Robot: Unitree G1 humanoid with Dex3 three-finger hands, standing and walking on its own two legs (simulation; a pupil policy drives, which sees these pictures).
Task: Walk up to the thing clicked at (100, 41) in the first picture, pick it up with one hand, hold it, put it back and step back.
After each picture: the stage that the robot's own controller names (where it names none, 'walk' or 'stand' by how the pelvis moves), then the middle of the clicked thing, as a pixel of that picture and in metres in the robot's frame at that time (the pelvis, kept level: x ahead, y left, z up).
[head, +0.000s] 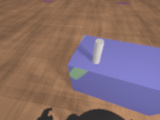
stand; (97, 52) +0.60 -0.04 -0.01
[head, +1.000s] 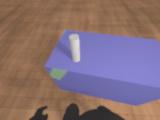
rise first; (75, 49) +0.53 +0.16 +0.03
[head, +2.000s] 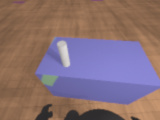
stand; (64, 55) +0.52 +0.24 +0.00
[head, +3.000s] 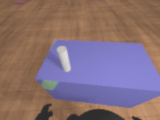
stand; (64, 60) +0.47 +0.23 -0.01
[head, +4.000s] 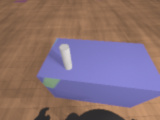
stand; (66, 58) +0.49 +0.22 -0.01
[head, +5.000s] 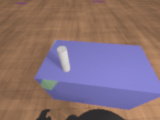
stand; (64, 60) +0.48 +0.23 -0.01
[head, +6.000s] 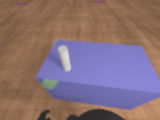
stand; (65, 59) +0.48 +0.23 -0.01
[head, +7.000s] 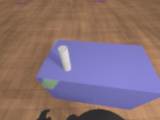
rise first; (65, 59) +0.48 +0.23 -0.01
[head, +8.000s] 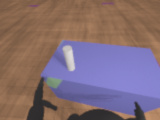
rise first; (69, 59) +0.49 +0.22 -0.01
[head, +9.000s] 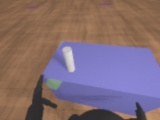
go down; (69, 60) +0.48 +0.22 -0.01
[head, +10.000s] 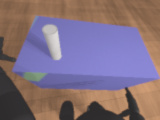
go down; (53, 45) +0.49 +0.21 +0.06
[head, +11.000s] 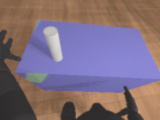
approach; (54, 46) +0.49 +0.21 +0.06
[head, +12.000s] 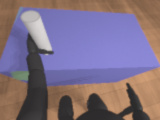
close; (40, 37) +0.51 +0.23 +0.10
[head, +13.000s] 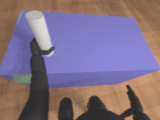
lift; (43, 37) +0.51 +0.23 +0.10
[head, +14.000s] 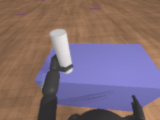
lift; (63, 54) +0.34 +0.16 +0.23
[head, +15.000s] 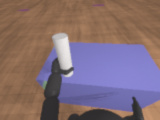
hold; (64, 57) +0.34 +0.16 +0.19
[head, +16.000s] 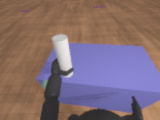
hold; (64, 58) +0.33 +0.16 +0.19
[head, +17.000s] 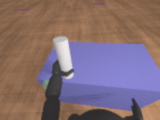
crouch; (64, 59) +0.35 +0.16 +0.17
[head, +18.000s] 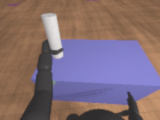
crouch; (54, 38) +0.46 +0.21 +0.23
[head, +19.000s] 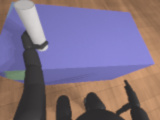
lower; (35, 31) +0.54 +0.24 +0.10
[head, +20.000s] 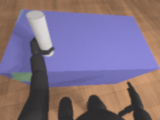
lower; (43, 37) +0.51 +0.22 +0.10
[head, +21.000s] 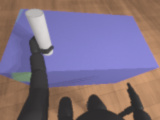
lower; (42, 36) +0.52 +0.23 +0.10
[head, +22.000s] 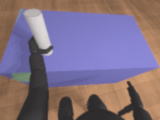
lower; (41, 36) +0.52 +0.23 +0.10
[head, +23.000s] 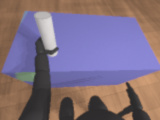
loosen; (48, 38) +0.51 +0.21 +0.10
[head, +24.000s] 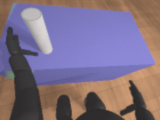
withdraw; (41, 36) +0.51 +0.21 +0.10
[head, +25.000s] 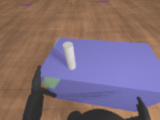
sink last; (70, 57) +0.48 +0.19 +0.04
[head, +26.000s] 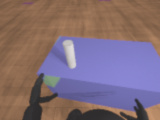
stand; (70, 55) +0.48 +0.20 +0.05
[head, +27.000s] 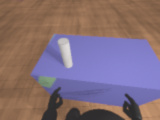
stand; (66, 54) +0.47 +0.20 +0.06
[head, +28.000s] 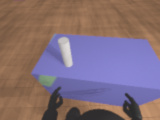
stand; (66, 53) +0.48 +0.21 +0.06
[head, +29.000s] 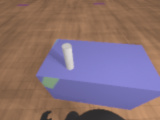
stand; (68, 57) +0.50 +0.20 +0.01
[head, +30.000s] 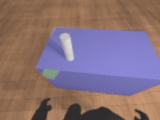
walk; (67, 48) +0.53 +0.20 +0.01
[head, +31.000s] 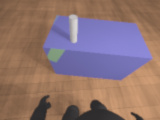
walk; (73, 30) +0.74 +0.18 +0.00
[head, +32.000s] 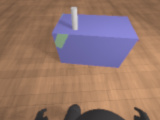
stand; (74, 19) +1.07 +0.26 +0.01
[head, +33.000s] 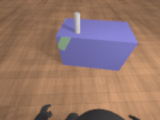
stand; (77, 23) +1.10 +0.21 -0.01
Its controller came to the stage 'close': yes
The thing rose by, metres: 0.22
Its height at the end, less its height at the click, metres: +0.00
